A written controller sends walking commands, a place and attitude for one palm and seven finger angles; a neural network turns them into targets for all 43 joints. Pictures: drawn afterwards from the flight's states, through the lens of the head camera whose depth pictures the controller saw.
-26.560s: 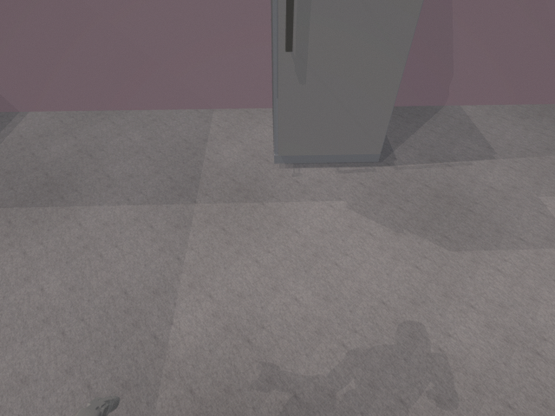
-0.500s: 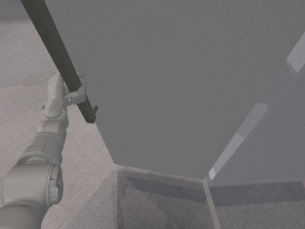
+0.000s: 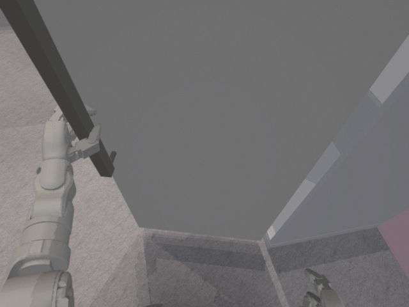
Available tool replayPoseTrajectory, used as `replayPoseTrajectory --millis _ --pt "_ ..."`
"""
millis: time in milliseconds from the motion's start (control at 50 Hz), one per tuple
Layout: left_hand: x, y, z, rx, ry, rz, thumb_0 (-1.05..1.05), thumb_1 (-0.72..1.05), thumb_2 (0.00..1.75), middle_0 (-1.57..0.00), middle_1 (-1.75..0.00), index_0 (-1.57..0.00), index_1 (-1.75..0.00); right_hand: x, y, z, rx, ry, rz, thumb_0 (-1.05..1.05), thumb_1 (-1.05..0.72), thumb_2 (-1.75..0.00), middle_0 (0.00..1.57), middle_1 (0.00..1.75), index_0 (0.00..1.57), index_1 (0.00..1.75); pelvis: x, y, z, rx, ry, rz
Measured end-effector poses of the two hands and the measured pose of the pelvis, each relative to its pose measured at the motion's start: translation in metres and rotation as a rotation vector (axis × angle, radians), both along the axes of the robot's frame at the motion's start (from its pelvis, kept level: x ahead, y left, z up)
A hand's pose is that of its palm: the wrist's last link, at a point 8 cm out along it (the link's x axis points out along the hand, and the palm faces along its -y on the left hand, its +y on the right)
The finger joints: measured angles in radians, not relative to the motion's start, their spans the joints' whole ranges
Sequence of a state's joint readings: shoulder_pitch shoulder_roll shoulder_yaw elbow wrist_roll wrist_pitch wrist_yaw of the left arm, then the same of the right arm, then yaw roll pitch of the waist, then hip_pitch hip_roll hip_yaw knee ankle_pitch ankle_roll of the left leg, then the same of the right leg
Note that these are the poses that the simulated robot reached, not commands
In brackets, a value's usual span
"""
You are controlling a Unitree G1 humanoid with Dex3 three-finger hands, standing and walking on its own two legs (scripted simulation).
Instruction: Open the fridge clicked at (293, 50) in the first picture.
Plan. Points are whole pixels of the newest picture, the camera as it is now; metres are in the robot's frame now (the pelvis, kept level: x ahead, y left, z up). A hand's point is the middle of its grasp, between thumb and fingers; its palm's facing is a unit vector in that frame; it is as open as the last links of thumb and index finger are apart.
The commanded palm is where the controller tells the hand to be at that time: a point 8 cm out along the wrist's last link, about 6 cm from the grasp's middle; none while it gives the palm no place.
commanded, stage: stop walking and hold the door back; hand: left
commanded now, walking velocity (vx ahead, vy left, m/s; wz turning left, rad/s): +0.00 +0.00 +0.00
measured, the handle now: (75, 93) +0.46 +0.25 +0.16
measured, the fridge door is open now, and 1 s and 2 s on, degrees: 73 77 76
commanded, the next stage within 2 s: loosen the grip on the handle in 0.20 s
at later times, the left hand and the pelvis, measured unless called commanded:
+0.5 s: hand (87, 154) +0.37 +0.23 +0.08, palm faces +0.22 -0.95 -0.24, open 7.3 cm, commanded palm +0.35 +0.28 +0.08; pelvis -0.04 -0.01 -0.01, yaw +1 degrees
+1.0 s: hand (87, 156) +0.38 +0.24 +0.06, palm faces +0.23 -0.94 -0.26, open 14.0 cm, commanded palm +0.34 +0.30 +0.07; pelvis -0.03 -0.01 -0.02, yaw -4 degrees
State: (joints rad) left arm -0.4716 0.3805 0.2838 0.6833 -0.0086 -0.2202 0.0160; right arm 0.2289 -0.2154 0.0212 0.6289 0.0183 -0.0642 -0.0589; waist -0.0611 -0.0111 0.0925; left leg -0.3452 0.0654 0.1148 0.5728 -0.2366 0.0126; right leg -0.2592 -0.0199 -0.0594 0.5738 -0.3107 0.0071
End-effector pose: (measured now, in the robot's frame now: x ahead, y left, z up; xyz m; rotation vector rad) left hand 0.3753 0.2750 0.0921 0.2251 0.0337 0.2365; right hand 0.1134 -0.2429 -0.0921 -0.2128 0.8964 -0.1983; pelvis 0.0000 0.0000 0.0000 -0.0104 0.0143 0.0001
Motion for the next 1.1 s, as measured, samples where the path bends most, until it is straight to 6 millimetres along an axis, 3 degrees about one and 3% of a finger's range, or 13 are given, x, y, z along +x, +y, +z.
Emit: replayPoseTrajectory --millis 100,180,300,440,500,580,660,760,900,1020,1100 --pt "-0.019 -0.001 0.0 0.041 0.0 0.006 -0.05 0.59 0.76 -0.37 -1.35 -0.38 -1.38 -0.002 0.016 -0.016 0.06 0.03 -0.003 0.01 -0.9 -0.9 0.2 0.3 0.2 0.3 0.0 0.0 0.0 -0.01 -0.007 -0.003" --pt "-0.025 0.0 0.0 0.034 0.017 0.004 -0.07 0.58 0.77 -0.38 -1.35 -0.4 -1.39 -0.007 0.014 -0.018 0.036 0.056 -0.001 0.01 -0.9 -0.9 0.2 0.3 0.2 0.3 -0.002 0.002 0.001 0.003 -0.02 -0.003" --pt "-0.026 -0.001 0.002 0.017 0.048 0.008 -0.07 0.57 0.78 -0.37 -1.36 -0.43 -1.39 -0.017 -0.005 -0.009 -0.029 0.038 -0.026 0.01 -0.9 -0.9 0.2 0.3 0.2 0.3 -0.012 0.003 0.002 -0.002 -0.025 -0.01" --pt "-0.025 0.003 0.003 -0.036 0.063 -0.005 -0.04 0.5 0.73 -0.36 -1.33 -0.44 -1.4 -0.046 -0.036 0.013 -0.083 -0.021 -0.011 0.01 -0.9 -0.9 0.2 0.3 0.2 0.3 -0.032 -0.006 -0.002 0.01 0.018 0.005" --pt "-0.033 0.0 0.002 0.004 0.031 -0.002 -0.02 0.37 0.66 -0.35 -1.32 -0.44 -1.4 -0.063 -0.047 0.01 -0.102 -0.007 -0.02 0.01 -0.9 -0.9 0.2 0.3 0.2 0.3 -0.041 -0.007 -0.007 0.005 0.028 0.01" --pt "-0.038 0.002 -0.003 0.048 0.025 0.005 -0.01 0.08 0.51 -0.37 -1.34 -0.44 -1.39 -0.086 -0.052 -0.001 -0.105 0.055 -0.029 0.01 -0.91 -0.9 0.2 0.3 0.2 0.3 -0.052 -0.009 -0.013 0.009 0.044 0.001" --pt "-0.036 0.002 -0.008 0.046 0.032 0.007 0.0 -0.2 0.37 -0.39 -1.34 -0.42 -1.37 -0.106 -0.049 -0.012 -0.091 0.1 -0.044 0.01 -0.91 -0.9 0.2 0.3 0.2 0.3 -0.059 -0.011 -0.017 0.01 0.07 -0.018" --pt "-0.035 0.005 -0.01 0.038 0.019 0.017 0.0 -0.41 0.27 -0.36 -1.3 -0.38 -1.31 -0.12 -0.04 -0.023 -0.057 0.124 -0.068 0.01 -0.9 -0.9 0.2 0.3 0.2 0.3 -0.058 -0.014 -0.021 0.006 0.09 -0.046" --pt "-0.032 0.006 -0.014 0.039 0.034 0.006 -0.01 -0.52 0.22 -0.3 -1.22 -0.33 -1.23 -0.111 -0.03 -0.032 -0.029 0.112 -0.079 0.01 -0.9 -0.9 0.2 0.3 0.2 0.3 -0.045 -0.015 -0.023 -0.001 0.097 -0.064" --pt "-0.024 0.009 -0.017 0.022 0.022 0.006 -0.01 -0.54 0.21 -0.27 -1.18 -0.35 -1.22 -0.082 -0.03 -0.029 -0.043 0.079 -0.07 0.01 -0.9 -0.9 0.2 0.3 0.2 0.3 -0.028 -0.013 -0.023 -0.005 0.116 -0.067" --pt "-0.022 0.025 -0.022 0.014 0.042 0.046 -0.01 -0.54 0.2 -0.26 -1.16 -0.33 -1.2 -0.058 -0.033 -0.023 -0.055 0.049 -0.072 0.01 -0.9 -0.9 0.2 0.3 0.2 0.3 -0.015 -0.012 -0.023 -0.001 0.132 -0.076"
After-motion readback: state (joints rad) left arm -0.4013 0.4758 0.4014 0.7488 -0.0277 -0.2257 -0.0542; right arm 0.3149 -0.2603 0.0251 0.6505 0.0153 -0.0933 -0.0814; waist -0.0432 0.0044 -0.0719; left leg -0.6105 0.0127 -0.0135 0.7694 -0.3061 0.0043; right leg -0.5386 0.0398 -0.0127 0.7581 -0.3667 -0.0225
